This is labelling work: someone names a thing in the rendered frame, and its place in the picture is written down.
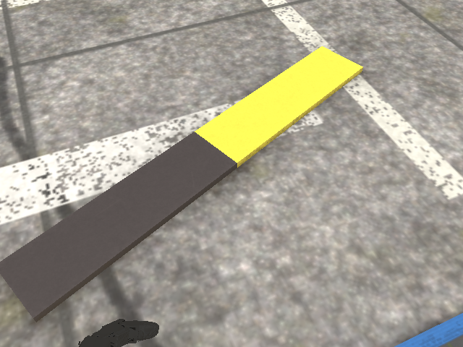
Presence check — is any left robot hand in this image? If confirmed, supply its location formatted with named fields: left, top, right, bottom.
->
left=78, top=319, right=159, bottom=347

